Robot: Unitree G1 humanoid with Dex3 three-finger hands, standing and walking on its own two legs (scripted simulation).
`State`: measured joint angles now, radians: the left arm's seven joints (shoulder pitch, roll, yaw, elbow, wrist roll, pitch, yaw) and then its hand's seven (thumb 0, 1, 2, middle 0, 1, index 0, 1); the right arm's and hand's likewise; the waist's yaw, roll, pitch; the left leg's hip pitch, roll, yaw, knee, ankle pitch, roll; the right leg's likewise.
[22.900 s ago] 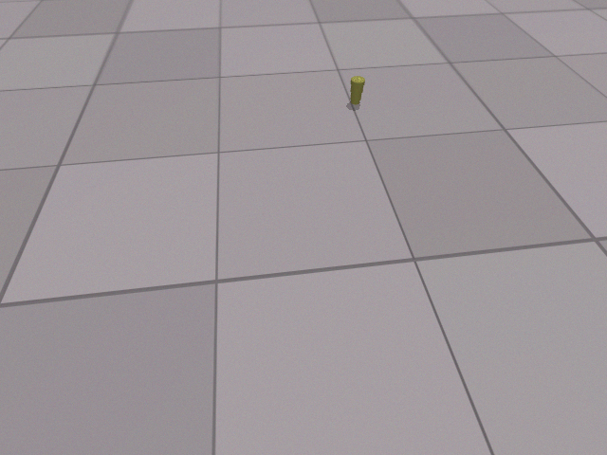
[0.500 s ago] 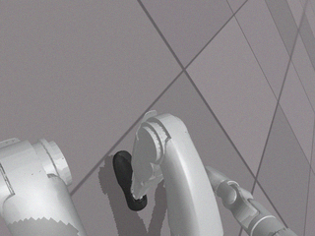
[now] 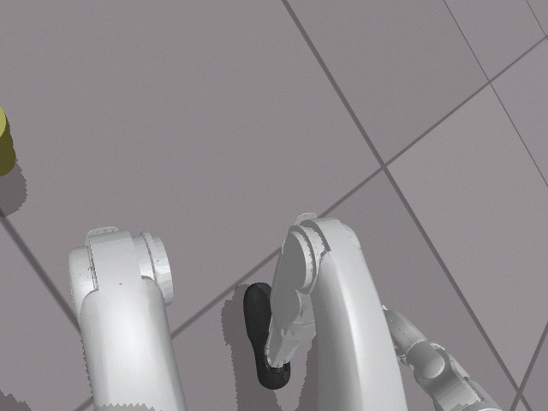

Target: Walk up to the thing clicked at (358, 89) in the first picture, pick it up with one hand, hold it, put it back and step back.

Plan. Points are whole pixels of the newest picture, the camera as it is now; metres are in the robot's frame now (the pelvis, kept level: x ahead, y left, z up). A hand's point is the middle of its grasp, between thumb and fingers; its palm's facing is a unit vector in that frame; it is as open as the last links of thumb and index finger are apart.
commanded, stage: rise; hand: left
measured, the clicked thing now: out of the picture +0.46 +0.36 -0.22
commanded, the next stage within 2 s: home in 0.04 s
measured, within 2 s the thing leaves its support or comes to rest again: neither
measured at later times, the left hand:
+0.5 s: hand out of the picture +0.25 +0.45 +0.02, palm faces +0.44 -0.71 -0.55, open 17.2 cm
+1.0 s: hand out of the picture +0.22 +0.29 +0.24, palm faces +0.40 -0.82 -0.42, open 17.3 cm
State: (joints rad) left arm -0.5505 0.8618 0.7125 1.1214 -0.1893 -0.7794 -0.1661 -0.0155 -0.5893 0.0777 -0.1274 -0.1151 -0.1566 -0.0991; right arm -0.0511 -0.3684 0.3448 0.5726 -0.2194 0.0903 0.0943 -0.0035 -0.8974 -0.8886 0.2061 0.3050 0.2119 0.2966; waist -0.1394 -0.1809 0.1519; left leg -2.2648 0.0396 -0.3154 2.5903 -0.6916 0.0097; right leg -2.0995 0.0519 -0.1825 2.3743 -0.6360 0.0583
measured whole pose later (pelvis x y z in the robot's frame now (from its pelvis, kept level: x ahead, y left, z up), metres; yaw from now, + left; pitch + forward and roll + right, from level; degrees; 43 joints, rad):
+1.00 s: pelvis +0.07 -0.01 +0.34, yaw +14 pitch +22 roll -3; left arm 0.18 0.32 0.17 0.30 -0.01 0.18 0.17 -0.01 -0.52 0.07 -0.06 -0.05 -0.06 -0.06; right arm 0.16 -0.24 0.01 0.51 0.05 0.02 -0.14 0.00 -0.90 -0.90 0.20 0.31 0.21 0.30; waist -0.04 0.01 -0.16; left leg -1.19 0.06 -0.06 1.39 -0.58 -0.03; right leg -1.14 -0.03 -0.06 1.35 -0.59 0.01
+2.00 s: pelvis +0.09 -0.01 +0.42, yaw +15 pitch +7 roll -2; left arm 0.46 0.20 -0.01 0.03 -0.01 0.25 0.14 -0.01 -0.54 0.05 -0.06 -0.05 -0.06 -0.06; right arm 0.27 -0.21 0.02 0.52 0.01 -0.11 -0.18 0.01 -0.90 -0.90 0.20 0.31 0.21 0.30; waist -0.02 0.03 -0.09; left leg -0.62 0.06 -0.03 0.94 -0.45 -0.03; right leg -0.58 -0.02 -0.06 0.90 -0.45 0.01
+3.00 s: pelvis +0.10 -0.01 +0.42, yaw +15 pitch +7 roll -2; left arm 0.45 0.20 -0.01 0.03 -0.01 0.25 0.14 -0.01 -0.55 0.05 -0.06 -0.05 -0.06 -0.05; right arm 0.26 -0.20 0.02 0.52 0.01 -0.12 -0.18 0.01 -0.90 -0.90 0.20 0.31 0.21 0.30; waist -0.02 0.03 -0.08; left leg -0.61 0.06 -0.03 0.94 -0.45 -0.03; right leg -0.57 -0.02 -0.05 0.90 -0.46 0.01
